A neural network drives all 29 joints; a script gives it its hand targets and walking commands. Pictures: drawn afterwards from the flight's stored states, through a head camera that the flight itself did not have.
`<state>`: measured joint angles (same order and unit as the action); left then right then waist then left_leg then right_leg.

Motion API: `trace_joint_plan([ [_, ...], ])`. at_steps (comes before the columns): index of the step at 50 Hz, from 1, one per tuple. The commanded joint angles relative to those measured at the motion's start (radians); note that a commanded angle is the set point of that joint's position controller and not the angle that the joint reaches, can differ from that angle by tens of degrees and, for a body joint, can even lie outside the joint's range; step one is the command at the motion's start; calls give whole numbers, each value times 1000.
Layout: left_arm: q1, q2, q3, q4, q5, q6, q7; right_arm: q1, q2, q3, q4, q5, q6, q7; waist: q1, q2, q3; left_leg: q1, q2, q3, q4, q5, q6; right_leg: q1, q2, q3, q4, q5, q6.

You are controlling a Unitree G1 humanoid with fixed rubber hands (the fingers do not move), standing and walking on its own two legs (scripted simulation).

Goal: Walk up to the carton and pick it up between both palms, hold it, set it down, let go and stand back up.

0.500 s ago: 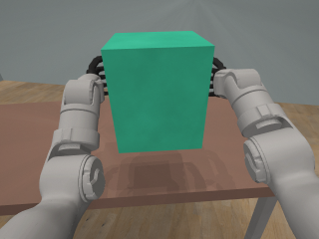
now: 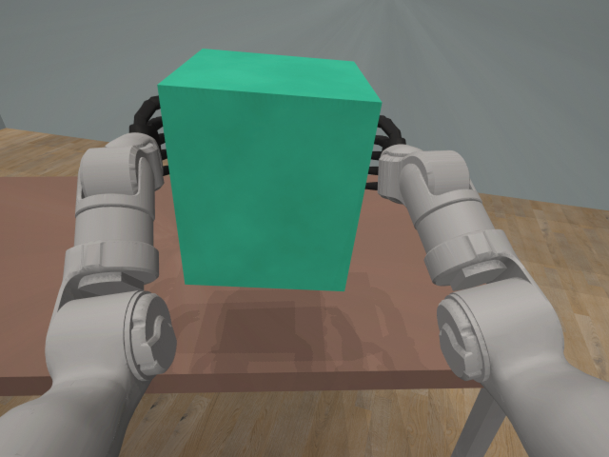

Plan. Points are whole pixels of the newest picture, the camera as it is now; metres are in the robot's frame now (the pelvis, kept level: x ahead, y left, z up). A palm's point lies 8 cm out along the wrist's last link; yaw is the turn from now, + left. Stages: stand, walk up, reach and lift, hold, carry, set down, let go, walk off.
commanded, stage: hold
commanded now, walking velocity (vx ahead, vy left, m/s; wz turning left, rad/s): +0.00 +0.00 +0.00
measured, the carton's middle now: (272, 168) +0.41 +0.02 +0.27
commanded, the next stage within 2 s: none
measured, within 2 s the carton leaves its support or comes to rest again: neither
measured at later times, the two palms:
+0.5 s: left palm (134, 141) +0.37 +0.18 +0.33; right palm (394, 144) +0.35 -0.12 +0.32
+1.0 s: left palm (173, 146) +0.38 +0.14 +0.32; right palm (417, 163) +0.36 -0.16 +0.29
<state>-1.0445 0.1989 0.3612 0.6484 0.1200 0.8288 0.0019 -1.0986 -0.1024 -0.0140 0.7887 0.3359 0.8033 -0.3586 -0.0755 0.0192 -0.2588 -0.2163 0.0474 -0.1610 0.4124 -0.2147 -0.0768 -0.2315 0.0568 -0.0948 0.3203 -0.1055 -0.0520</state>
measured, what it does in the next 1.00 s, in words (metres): stands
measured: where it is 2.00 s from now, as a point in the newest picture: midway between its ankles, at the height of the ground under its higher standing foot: outside the picture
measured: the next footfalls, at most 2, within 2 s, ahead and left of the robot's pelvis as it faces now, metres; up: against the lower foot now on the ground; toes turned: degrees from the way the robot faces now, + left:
none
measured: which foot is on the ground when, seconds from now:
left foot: down 0.00-1.00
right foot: down 0.00-1.00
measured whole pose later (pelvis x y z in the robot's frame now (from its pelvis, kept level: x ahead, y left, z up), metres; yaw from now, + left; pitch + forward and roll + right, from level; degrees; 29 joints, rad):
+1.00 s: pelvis -0.01 +0.01 +0.00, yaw -2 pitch +2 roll -1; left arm -1.12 0.16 0.37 0.74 0.11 0.81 0.07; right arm -1.23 -0.20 0.05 1.00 0.33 0.75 -0.25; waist -0.04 0.07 -0.26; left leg -0.26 0.04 -0.12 0.42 -0.20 -0.05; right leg -0.30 0.05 -0.06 0.34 -0.08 -0.05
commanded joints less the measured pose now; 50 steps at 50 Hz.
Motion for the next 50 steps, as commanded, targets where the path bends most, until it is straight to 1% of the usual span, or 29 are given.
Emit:
trace_joint_plan([
  [1, -974, -672, -381, -328, -229, -68, -143, -1160, 700, 194, -652, 267, -127, 161, -17, 56, -524, -105, -131, 87, -33, 171, 16, 491, -35, 133, 21, 278, 135],
  [3, -983, -711, -431, -412, -243, -65, -125, -1139, 698, 216, -667, 294, -125, 173, -19, 110, -562, -66, -122, 80, -18, 248, -7, 483, -12, 121, 40, 326, 116],
  [4, -979, -728, -448, -425, -242, -58, -116, -1125, 677, 216, -650, 301, -121, 180, -26, 139, -548, -55, -117, 79, -15, 275, -19, 463, 3, 112, 45, 317, 103],
  [6, -943, -750, -450, -409, -209, -36, -103, -1074, 614, 198, -561, 302, -107, 199, -32, 187, -472, -45, -106, 76, -22, 286, -37, 420, 24, 101, 48, 271, 78],
  [7, -915, -748, -444, -381, -192, -24, -105, -1036, 588, 182, -516, 295, -100, 204, -38, 190, -417, -53, -103, 74, -27, 268, -42, 414, 26, 102, 45, 259, 70],
  [9, -884, -729, -412, -322, -153, -3, -112, -967, 534, 131, -386, 271, -84, 217, -44, 187, -298, -85, -99, 70, -59, 182, -49, 397, 23, 100, 40, 193, 59],
  [11, -879, -722, -381, -264, -126, 8, -131, -955, 497, 91, -309, 248, -75, 232, -39, 176, -217, -130, -96, 72, -88, 93, -52, 381, 23, 101, 37, 123, 45],
  [14, -924, -745, -386, -228, -138, -1, -139, -1025, 477, 57, -288, 236, -94, 254, -38, 176, -220, -167, -85, 65, -102, 58, -61, 375, 32, 95, 49, 122, 32],
  [16, -957, -782, -414, -247, -161, -17, -127, -1075, 483, 59, -304, 248, -117, 268, -38, 189, -282, -144, -78, 56, -90, 110, -74, 380, 44, 87, 60, 177, 27],
  [17, -972, -803, -432, -273, -175, -26, -117, -1093, 488, 69, -316, 259, -129, 275, -36, 198, -326, -119, -73, 50, -78, 156, -82, 381, 51, 83, 65, 214, 23],
  [20, -985, -835, -433, -293, -181, -39, -86, -1105, 486, 81, -287, 273, -146, 293, -32, 196, -364, -61, -64, 39, -58, 235, -92, 367, 66, 72, 64, 255, 17],
  [21, -979, -841, -428, -285, -177, -38, -79, -1094, 474, 73, -260, 269, -146, 298, -34, 195, -352, -58, -60, 37, -60, 240, -95, 360, 68, 71, 62, 250, 14],
  [23, -945, -823, -390, -230, -156, -33, -76, -1079, 468, 68, -226, 261, -148, 301, -22, 154, -291, -81, -62, 39, -71, 202, -78, 354, 62, 75, 47, 215, 17],
  [25, -937, -816, -369, -202, -145, -33, -75, -1085, 468, 59, -199, 249, -154, 308, -14, 124, -264, -103, -61, 42, -88, 161, -64, 353, 60, 72, 45, 188, 20],
  [26, -938, -806, -351, -185, -137, -35, -75, -1095, 481, 59, -192, 247, -158, 309, -4, 101, -255, -112, -67, 47, -91, 147, -53, 351, 56, 71, 39, 170, 23],
  [27, -950, -801, -344, -177, -136, -38, -74, -1108, 488, 58, -187, 245, -163, 310, 2, 90, -251, -120, -69, 49, -95, 132, -46, 348, 55, 70, 36, 158, 25],
  [29, -967, -799, -338, -173, -139, -47, -69, -1141, 512, 67, -206, 249, -175, 313, 16, 68, -273, -114, -75, 55, -90, 126, -34, 342, 53, 71, 29, 140, 28],
  [31, -1006, -801, -347, -200, -158, -61, -61, -1180, 545, 88, -243, 257, -186, 315, 32, 55, -325, -98, -79, 61, -83, 139, -25, 341, 49, 72, 23, 136, 33],
  [34, -1037, -803, -356, -227, -181, -75, -49, -1198, 581, 111, -281, 265, -192, 312, 40, 34, -376, -84, -86, 67, -76, 142, -11, 335, 44, 76, 14, 121, 40],
  [38, -1043, -764, -320, -182, -183, -79, -48, -1192, 613, 106, -263, 243, -184, 304, 41, 1, -370, -110, -94, 79, -84, 70, 20, 310, 26, 87, -8, 49, 55],
  [39, -1054, -749, -309, -180, -186, -83, -49, -1194, 625, 105, -259, 237, -181, 301, 44, -16, -375, -115, -96, 82, -86, 54, 29, 306, 20, 90, -15, 27, 60],
  [41, -1065, -720, -297, -174, -199, -90, -54, -1182, 638, 99, -262, 226, -178, 292, 40, -35, -384, -122, -103, 89, -85, 27, 42, 304, 2, 101, -25, -10, 73],
  [43, -1062, -695, -277, -140, -203, -97, -62, -1188, 655, 97, -275, 211, -176, 281, 46, -63, -389, -126, -113, 95, -81, 11, 56, 297, -13, 114, -37, -54, 90],
  [45, -1057, -659, -258, -117, -210, -105, -71, -1193, 682, 110, -311, 208, -173, 266, 50, -95, -419, -125, -125, 97, -63, 25, 70, 302, -29, 132, -51, -69, 108],
  [46, -1046, -647, -249, -100, -212, -106, -76, -1196, 685, 113, -327, 205, -170, 258, 49, -101, -429, -123, -129, 98, -57, 32, 75, 304, -36, 141, -57, -76, 116],
  [48, -1028, -615, -215, -70, -201, -112, -86, -1224, 710, 136, -381, 209, -167, 242, 66, -130, -465, -126, -142, 97, -38, 56, 91, 328, -56, 165, -69, -82, 136],
  [49, -1023, -601, -201, -60, -197, -115, -91, -1232, 724, 147, -406, 212, -165, 235, 74, -143, -486, -131, -146, 96, -31, 67, 98, 345, -65, 176, -73, -73, 145],
  [50, -1015, -595, -198, -62, -197, -118, -96, -1237, 733, 157, -434, 216, -163, 227, 76, -151, -509, -135, -149, 93, -26, 80, 99, 372, -72, 184, -71, -46, 152],
])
